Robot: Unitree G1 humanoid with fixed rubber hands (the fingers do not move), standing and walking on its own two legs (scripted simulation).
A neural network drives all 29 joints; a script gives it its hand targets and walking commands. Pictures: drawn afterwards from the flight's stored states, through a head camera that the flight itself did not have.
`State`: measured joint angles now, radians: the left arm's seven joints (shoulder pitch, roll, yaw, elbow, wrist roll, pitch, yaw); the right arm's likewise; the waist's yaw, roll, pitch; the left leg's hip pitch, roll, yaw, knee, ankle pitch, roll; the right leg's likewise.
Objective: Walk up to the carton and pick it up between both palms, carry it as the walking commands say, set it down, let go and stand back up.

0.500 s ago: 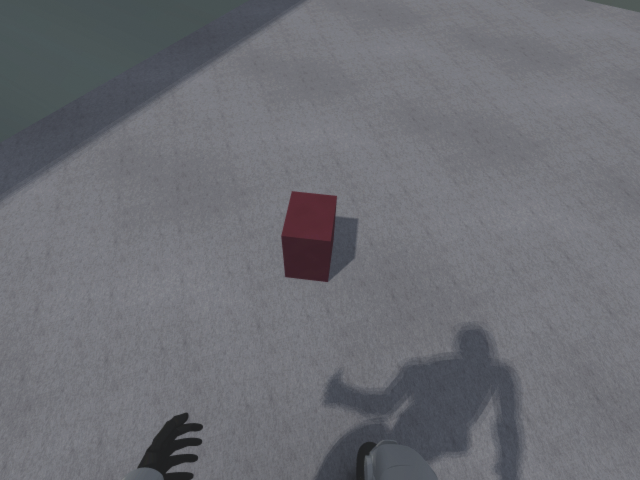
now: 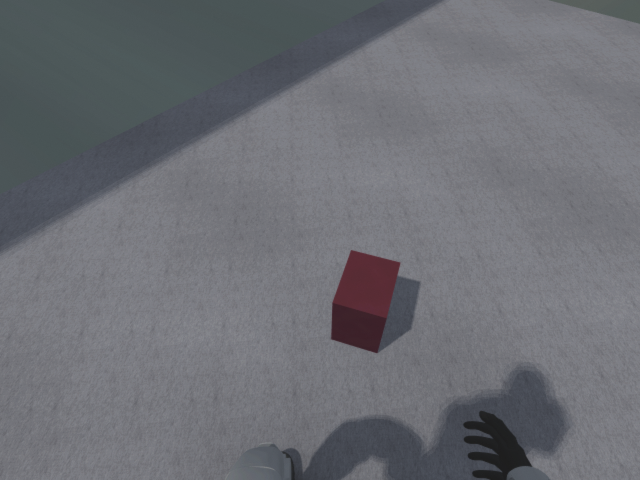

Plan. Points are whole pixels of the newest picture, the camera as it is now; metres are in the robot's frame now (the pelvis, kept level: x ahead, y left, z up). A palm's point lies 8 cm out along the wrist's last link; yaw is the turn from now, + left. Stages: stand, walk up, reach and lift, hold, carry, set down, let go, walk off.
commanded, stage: walk up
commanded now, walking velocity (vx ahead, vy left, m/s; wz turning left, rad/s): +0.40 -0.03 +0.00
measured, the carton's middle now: (364, 302) +0.72 -0.06 -0.65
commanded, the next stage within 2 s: none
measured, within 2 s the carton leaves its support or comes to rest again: neither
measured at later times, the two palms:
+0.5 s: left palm (208, 385) +0.25 +0.22 -0.14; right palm out of the picture +0.07 -0.25 -0.12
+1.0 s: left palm (232, 392) +0.25 +0.18 -0.15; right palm (530, 416) +0.25 -0.27 -0.14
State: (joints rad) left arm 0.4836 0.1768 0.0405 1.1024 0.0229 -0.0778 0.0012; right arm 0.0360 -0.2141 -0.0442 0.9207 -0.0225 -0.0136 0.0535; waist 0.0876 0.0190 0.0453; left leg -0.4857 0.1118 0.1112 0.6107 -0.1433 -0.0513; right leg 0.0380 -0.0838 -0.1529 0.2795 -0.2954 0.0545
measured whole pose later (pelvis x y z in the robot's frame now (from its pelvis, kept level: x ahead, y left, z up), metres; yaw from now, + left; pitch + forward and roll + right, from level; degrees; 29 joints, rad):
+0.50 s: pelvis +0.15 -0.01 +0.01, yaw -1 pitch +0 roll -1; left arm 0.13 0.21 0.05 1.00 0.02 0.03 -0.05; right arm 0.40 -0.18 -0.06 1.09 -0.03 -0.05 -0.02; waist -0.07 -0.03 0.05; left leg -0.14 0.12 0.14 0.37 -0.21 -0.04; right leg -0.43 -0.09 -0.08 0.67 -0.22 0.06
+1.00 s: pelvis +0.22 -0.04 +0.00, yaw -1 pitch -2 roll -1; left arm 0.23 0.15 0.02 1.10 0.00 0.00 0.03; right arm 0.21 -0.17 -0.02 1.10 -0.01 0.01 -0.03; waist 0.01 0.00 0.06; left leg -0.22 0.03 0.07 0.46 -0.20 0.02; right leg -0.16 -0.04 -0.13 0.45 -0.24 0.00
